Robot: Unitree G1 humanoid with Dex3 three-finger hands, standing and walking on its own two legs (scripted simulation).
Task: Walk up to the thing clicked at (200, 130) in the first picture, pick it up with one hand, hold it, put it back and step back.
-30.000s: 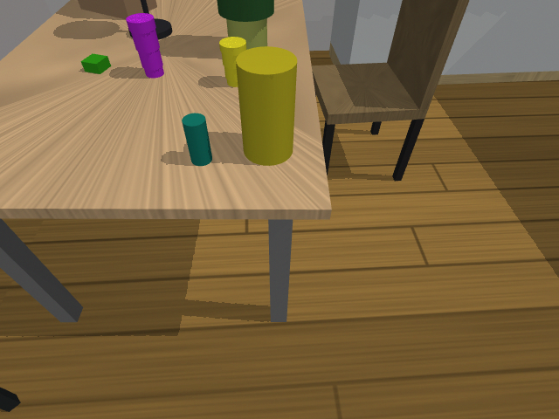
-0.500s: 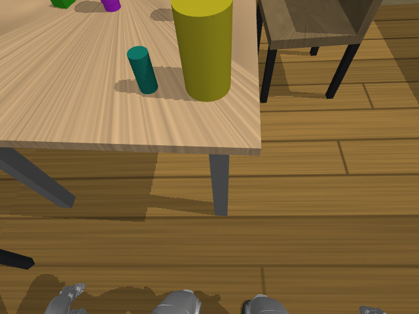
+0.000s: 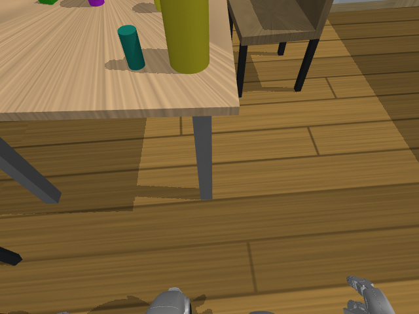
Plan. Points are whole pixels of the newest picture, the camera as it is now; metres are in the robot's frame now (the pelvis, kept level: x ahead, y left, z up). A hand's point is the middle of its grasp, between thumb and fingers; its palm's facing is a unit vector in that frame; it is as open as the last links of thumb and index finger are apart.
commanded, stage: step back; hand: left
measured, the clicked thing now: (132, 48) +0.76 +0.23 +0.04
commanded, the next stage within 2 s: none
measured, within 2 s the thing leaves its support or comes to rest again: neither
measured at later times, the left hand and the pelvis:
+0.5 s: hand out of the picture -0.04 +0.30 -0.13, palm faces +0.02 -0.92 -0.39, open 7.4 cm; pelvis -0.16 +0.02 +0.01, yaw +2 degrees
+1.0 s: hand out of the picture -0.23 +0.29 -0.13, palm faces +0.04 -0.90 -0.44, open 7.4 cm; pelvis -0.33 +0.01 +0.00, yaw +4 degrees
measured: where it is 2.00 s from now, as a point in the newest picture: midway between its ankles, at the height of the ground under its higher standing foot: outside the picture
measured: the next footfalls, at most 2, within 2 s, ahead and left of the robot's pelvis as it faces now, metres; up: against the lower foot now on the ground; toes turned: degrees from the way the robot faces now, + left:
left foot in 0.32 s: -0.08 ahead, +0.14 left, +0.00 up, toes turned +1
right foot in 0.66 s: -0.22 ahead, -0.12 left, +0.00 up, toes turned +1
